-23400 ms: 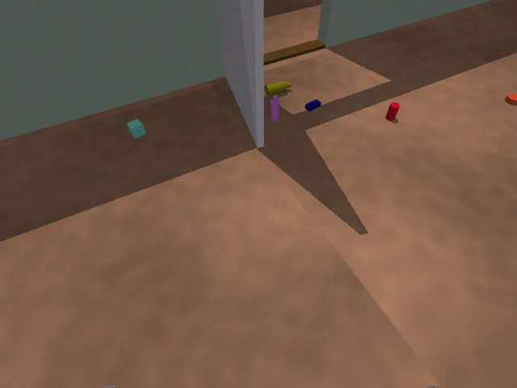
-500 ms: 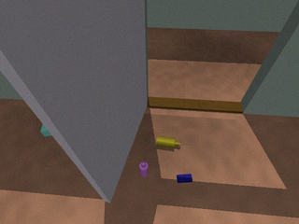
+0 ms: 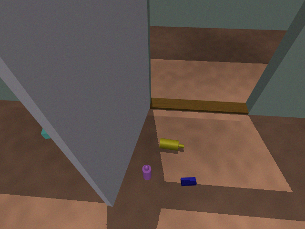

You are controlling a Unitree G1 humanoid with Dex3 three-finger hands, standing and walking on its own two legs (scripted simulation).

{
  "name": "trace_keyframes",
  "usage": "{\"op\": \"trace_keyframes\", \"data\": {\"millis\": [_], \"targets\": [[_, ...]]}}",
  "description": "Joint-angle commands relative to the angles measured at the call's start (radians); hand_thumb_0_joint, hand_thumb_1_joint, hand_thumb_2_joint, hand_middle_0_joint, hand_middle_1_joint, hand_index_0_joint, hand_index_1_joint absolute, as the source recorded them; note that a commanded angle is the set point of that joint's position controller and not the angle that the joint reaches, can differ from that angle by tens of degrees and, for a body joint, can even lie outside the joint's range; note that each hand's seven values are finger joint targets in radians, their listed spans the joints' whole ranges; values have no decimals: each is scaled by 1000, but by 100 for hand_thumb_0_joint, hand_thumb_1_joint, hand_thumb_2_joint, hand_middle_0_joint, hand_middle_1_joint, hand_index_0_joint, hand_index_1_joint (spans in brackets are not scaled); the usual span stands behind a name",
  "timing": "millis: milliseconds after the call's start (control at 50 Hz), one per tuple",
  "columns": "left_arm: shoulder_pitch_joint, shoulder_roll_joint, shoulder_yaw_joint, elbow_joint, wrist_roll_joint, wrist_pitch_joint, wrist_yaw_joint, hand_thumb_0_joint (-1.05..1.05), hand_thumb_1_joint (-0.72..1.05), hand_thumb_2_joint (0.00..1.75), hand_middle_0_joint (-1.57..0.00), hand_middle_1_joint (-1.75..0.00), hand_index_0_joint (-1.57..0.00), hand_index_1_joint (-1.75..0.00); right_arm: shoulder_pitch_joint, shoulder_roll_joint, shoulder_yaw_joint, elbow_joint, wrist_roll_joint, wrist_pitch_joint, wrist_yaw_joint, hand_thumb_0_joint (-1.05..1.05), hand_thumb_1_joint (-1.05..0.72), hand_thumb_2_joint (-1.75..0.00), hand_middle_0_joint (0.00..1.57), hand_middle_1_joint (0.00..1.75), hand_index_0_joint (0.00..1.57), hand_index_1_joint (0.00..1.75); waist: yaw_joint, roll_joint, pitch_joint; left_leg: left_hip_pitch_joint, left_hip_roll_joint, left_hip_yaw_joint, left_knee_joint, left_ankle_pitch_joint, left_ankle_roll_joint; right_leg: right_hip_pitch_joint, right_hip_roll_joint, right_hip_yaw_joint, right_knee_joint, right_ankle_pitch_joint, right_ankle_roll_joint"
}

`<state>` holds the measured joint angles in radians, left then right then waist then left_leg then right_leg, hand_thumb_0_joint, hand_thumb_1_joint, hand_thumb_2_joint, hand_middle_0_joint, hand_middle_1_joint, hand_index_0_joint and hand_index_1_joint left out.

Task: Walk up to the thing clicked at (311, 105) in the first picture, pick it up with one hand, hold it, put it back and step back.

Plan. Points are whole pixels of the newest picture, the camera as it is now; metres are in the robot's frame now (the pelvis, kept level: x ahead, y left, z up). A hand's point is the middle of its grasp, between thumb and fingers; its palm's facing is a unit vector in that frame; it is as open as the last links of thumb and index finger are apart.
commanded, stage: stand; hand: right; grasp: from above
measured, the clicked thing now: (188, 181) +0.48 -0.22 -0.77
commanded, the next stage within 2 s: rise first in 0.68 s
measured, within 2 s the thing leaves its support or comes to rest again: neither
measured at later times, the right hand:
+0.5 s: hand out of the picture +0.08 -0.25 -0.16, palm faces -0.03 +0.94 -0.34, open 7.4 cm
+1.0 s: hand (242, 224) +0.15 -0.25 -0.17, palm faces +0.00 +0.95 -0.32, open 8.5 cm
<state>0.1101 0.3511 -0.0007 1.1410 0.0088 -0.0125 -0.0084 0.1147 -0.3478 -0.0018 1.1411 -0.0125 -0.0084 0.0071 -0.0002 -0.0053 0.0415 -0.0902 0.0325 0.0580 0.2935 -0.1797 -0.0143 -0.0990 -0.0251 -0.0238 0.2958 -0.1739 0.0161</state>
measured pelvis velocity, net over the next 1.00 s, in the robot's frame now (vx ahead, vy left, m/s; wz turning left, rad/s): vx -0.02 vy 0.00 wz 0.01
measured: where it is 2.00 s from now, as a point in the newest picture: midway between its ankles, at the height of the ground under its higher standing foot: outside the picture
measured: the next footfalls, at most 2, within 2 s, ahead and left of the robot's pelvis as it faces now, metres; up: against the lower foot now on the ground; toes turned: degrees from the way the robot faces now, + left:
none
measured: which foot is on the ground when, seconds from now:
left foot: down 0.00-1.00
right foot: down 0.00-1.00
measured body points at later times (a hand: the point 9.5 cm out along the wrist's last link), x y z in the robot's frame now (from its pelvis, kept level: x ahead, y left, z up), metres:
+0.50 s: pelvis +0.00 +0.00 +0.00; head +0.02 +0.00 +0.45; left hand +0.08 +0.30 -0.14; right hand +0.08 -0.30 -0.13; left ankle -0.01 +0.13 -0.75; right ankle -0.01 -0.13 -0.75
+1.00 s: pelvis -0.02 +0.00 -0.02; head +0.05 -0.01 +0.43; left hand +0.08 +0.27 -0.14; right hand +0.15 -0.30 -0.14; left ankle -0.01 +0.13 -0.75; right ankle -0.01 -0.13 -0.75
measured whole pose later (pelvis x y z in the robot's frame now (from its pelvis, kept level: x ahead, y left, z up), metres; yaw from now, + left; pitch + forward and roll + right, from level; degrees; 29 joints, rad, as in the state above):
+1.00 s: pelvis -0.02 +0.00 -0.02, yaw +0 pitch +6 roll +0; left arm 0.19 0.27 0.02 0.83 -0.03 -0.04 0.02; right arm -0.07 -0.34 -0.14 1.06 -0.07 -0.01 0.03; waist 0.02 0.01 0.04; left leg -0.38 0.03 0.05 0.53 -0.26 -0.01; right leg -0.39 -0.03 -0.02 0.54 -0.26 0.01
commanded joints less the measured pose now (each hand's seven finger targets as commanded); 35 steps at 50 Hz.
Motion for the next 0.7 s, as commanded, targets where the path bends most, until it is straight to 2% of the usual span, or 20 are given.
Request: {"op": "trace_keyframes", "data": {"millis": [0,140,240,440,680], "targets": [[-37,213,34,-57,2,-18,17,0,90,90,-20,-30,-20,-30,-37,-220,-37,-59,2,-23,-16,0,-90,-90,20,30,20,30,0,6,-73,23,123,-99,-35,151,30,8,-123,89,-35,163,-27],[-42,213,34,-60,0,-18,18,0,90,90,-20,-30,-20,-30,-30,-219,-38,-58,1,-22,-18,0,-90,-90,20,30,20,30,-2,9,-79,17,122,-95,-34,154,29,21,-123,90,-35,170,-29],[-36,214,34,-59,1,-19,17,0,90,90,-20,-30,-20,-30,-36,-214,-37,-63,3,-23,-17,0,-90,-90,20,30,20,30,-1,-2,-87,39,128,-99,-27,214,32,25,-123,83,-26,216,-32],[-35,214,35,-60,0,-20,19,0,90,90,-20,-30,-20,-30,-39,-214,-38,-63,5,-21,-17,0,-90,-90,20,30,20,30,-1,2,-66,22,122,-100,-36,165,29,15,-122,86,-38,188,-26],[-31,207,33,-65,0,-18,18,0,90,90,-20,-30,-20,-30,-40,-217,-39,-65,3,-23,-18,0,-90,-90,20,30,20,30,3,4,-80,32,126,-99,-34,199,31,25,-122,81,-31,202,-30]]}}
